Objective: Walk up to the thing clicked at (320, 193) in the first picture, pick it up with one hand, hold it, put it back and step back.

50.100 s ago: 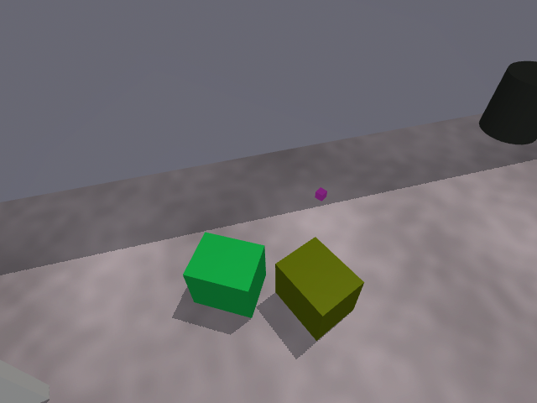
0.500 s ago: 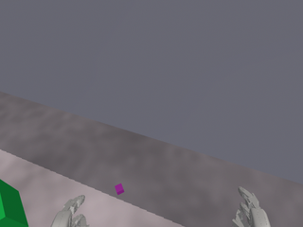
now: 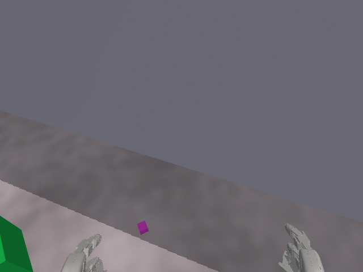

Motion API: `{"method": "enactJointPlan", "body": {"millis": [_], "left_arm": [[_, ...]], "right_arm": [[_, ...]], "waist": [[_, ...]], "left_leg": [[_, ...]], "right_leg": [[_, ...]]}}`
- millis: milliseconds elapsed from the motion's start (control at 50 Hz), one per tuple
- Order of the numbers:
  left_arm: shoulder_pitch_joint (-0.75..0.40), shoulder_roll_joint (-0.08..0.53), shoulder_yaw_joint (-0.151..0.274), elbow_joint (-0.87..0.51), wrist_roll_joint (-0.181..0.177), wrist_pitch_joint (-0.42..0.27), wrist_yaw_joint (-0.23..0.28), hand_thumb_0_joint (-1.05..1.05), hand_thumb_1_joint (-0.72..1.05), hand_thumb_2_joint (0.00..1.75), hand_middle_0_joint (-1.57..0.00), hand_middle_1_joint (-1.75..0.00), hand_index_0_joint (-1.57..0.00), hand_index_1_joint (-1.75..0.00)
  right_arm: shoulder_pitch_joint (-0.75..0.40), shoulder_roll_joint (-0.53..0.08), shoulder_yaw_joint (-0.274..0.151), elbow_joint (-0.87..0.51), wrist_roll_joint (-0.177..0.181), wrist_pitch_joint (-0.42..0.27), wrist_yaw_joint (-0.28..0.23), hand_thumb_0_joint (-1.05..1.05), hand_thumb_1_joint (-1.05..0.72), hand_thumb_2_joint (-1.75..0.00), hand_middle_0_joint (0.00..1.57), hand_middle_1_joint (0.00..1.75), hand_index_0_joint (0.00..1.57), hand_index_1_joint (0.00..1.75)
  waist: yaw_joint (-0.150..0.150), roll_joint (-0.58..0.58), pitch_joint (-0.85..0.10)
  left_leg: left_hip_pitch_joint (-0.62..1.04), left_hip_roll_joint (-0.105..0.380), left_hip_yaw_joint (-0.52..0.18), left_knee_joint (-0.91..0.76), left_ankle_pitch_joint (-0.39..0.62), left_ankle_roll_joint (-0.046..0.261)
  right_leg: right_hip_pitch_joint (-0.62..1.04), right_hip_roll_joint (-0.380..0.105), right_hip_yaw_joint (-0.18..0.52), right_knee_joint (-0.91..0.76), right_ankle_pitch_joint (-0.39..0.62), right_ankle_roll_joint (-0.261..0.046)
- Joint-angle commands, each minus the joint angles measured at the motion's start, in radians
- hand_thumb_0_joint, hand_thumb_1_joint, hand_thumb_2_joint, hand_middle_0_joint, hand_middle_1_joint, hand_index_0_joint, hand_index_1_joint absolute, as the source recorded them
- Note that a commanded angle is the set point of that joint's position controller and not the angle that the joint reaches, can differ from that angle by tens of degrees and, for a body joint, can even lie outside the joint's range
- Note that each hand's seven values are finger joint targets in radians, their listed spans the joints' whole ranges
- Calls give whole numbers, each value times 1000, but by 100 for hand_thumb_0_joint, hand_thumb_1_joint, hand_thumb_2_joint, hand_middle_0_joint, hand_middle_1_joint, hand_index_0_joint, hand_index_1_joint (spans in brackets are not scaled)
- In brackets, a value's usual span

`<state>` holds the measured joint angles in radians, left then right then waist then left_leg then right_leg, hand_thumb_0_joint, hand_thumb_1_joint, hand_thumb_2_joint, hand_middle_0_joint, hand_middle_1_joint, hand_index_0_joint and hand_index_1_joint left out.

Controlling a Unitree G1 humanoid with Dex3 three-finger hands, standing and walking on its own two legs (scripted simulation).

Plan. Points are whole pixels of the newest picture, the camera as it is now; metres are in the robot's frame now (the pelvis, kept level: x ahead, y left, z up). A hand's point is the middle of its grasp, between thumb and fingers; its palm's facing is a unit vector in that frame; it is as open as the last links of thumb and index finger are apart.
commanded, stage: stand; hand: left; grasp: from above
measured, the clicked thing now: (142, 227) +0.49 +0.22 -0.69
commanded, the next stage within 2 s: none
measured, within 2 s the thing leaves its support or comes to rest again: neither
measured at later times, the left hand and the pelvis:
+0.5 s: hand out of the picture +0.06 +0.24 -0.11, palm faces +0.05 -0.94 -0.33, open 7.4 cm; pelvis -0.01 +0.01 +0.04, yaw +1 degrees
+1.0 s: hand out of the picture +0.01 +0.24 -0.10, palm faces +0.04 -0.94 -0.35, open 7.3 cm; pelvis -0.02 +0.00 +0.06, yaw +1 degrees
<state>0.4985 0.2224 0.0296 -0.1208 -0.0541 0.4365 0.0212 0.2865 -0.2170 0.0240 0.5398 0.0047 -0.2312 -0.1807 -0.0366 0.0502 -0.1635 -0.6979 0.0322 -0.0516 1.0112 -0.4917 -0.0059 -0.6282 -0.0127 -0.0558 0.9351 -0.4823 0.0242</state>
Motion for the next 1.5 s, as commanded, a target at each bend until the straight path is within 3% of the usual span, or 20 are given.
{"method": "enactJointPlan", "body": {"millis": [0,20,40,60,80,100,140,200,300,380,480,520,660,740,900,1000,1100,1140,1360,1480], "left_arm": [[-18,106,62,-192,1,-41,4,0,90,90,-20,-30,-20,-30],[-22,114,69,-199,3,-43,4,0,90,90,-20,-30,-20,-30],[-295,194,70,152,116,-247,44,0,90,90,-20,-30,-20,-30],[-211,204,88,326,123,-309,39,0,90,90,-20,-30,-20,-30],[-197,215,85,371,131,-341,34,0,90,90,-20,-30,-20,-30],[-214,215,72,395,128,-361,27,0,90,90,-20,-30,-20,-30],[-250,215,64,473,118,-388,19,0,90,90,-20,-30,-20,-30],[-269,214,69,593,106,-401,19,0,90,90,-20,-30,-20,-30],[-327,222,67,748,105,-435,23,0,90,90,-20,-30,-20,-30],[-306,214,62,855,95,-445,25,0,90,90,-20,-30,-20,-30],[-310,229,55,969,90,-448,27,0,90,90,-20,-30,-20,-30],[-313,229,51,1003,89,-444,26,0,90,90,-20,-30,-20,-30],[-313,233,43,1105,89,-445,21,0,90,90,-20,-30,-20,-30],[-333,245,40,1135,90,-453,21,0,90,90,-20,-30,-20,-30],[-325,256,36,1178,90,-448,12,0,90,90,-20,-30,-20,-30],[-347,269,34,1183,88,-463,15,0,90,90,-20,-30,-20,-30],[-361,277,34,1190,78,-463,15,0,90,90,-20,-30,-20,-30],[-366,279,35,1191,78,-464,14,0,90,90,-20,-30,-20,-30],[-386,280,34,1211,75,-457,7,0,90,90,-20,-30,-20,-30],[-403,287,39,1206,72,-462,6,0,90,90,-20,-30,-20,-30]], "right_arm": [[-59,-131,-51,-161,2,-56,-11,0,-90,-90,20,30,20,30],[-64,-130,-50,-161,2,-56,-10,0,-90,-90,20,30,20,30],[-138,-242,-91,87,-126,51,50,0,-90,-90,20,30,20,30],[-137,-255,-107,95,-124,89,76,0,-90,-90,20,30,20,30],[-124,-252,-103,90,-122,107,94,0,-90,-90,20,30,20,30],[-106,-253,-103,89,-125,118,107,0,-90,-90,20,30,20,30],[-112,-222,-97,127,-75,130,140,0,-90,-90,20,30,20,30],[-155,-215,-107,163,-54,145,162,0,-90,-90,20,30,20,30],[-139,-218,-114,244,-61,172,168,0,-90,-90,20,30,20,30],[-147,-231,-114,304,-59,178,162,0,-90,-90,20,30,20,30],[-139,-239,-109,371,-46,194,151,0,-90,-90,20,30,20,30],[-142,-251,-108,394,-43,198,149,0,-90,-90,20,30,20,30],[-168,-262,-104,449,-35,201,147,0,-90,-90,20,30,20,30],[-166,-252,-101,472,-32,206,151,0,-90,-90,20,30,20,30],[-181,-272,-101,497,-32,218,158,0,-90,-90,20,30,20,30],[-175,-261,-97,507,-28,213,163,0,-90,-90,20,30,20,30],[-174,-267,-87,524,-30,212,161,0,-90,-90,20,30,20,30],[-176,-273,-86,526,-27,209,161,0,-90,-90,20,30,20,30],[-173,-278,-76,545,-25,211,159,0,-90,-90,20,30,20,30],[-193,-288,-74,539,-26,203,156,0,-90,-90,20,30,20,30]], "waist": [[-7,-3,-54],[0,12,-54],[74,-52,162],[69,-71,60],[63,-87,36],[44,-45,49],[61,-19,26],[74,-96,34],[51,-94,69],[67,-27,97],[56,-42,150],[56,-14,170],[61,-3,209],[53,-51,193],[58,-23,251],[44,-79,192],[46,-48,200],[44,-52,178],[46,-51,216],[48,-46,153]], "left_leg": [[101,-18,-6,-180,196,16],[96,-18,-5,-185,179,14],[114,17,-37,-261,381,63],[191,8,-14,-259,407,74],[241,7,-14,-250,440,75],[243,12,-42,-269,418,76],[290,5,-44,-319,336,77],[311,-9,-24,-319,307,61],[390,-3,-28,-380,296,69],[434,30,-73,-456,400,70],[447,38,-81,-546,371,57],[452,50,-97,-599,319,54],[486,63,-112,-704,263,40],[525,52,-86,-696,319,35],[458,57,-106,-760,100,30],[576,53,-70,-692,322,31],[564,59,-65,-709,346,28],[584,66,-62,-709,405,26],[548,71,-59,-738,347,20],[601,81,-51,-719,469,22]], "right_leg": [[21,33,-21,-138,179,-22],[17,34,-21,-138,164,-24],[212,-50,57,-173,188,-55],[235,-54,102,-181,195,-87],[230,-59,116,-180,225,-98],[207,-46,108,-188,241,-90],[269,-65,103,-194,229,-73],[290,-87,126,-278,227,-69],[303,-104,132,-356,236,-54],[358,-83,89,-368,318,-43],[425,-93,92,-458,325,-43],[437,-84,80,-482,282,-39],[487,-87,70,-546,284,-26],[501,-103,82,-593,292,-26],[480,-86,77,-625,170,-22],[468,-118,108,-667,224,-26],[497,-115,104,-661,290,-27],[513,-119,106,-656,341,-30],[514,-111,105,-669,275,-31],[548,-119,104,-652,416,-32]]}}
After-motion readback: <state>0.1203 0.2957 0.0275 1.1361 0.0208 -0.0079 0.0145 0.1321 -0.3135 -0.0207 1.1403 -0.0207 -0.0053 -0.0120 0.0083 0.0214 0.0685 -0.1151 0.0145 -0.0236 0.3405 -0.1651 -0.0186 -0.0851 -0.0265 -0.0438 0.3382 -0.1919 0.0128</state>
